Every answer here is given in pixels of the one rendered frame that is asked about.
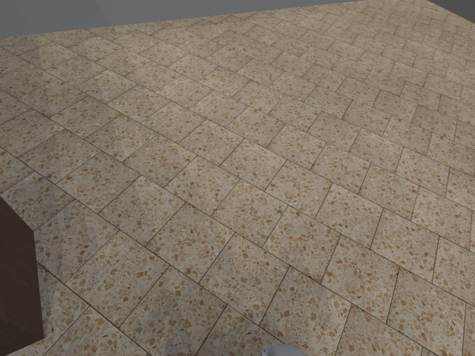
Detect cabinet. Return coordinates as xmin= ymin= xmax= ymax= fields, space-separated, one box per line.
xmin=0 ymin=197 xmax=44 ymax=356

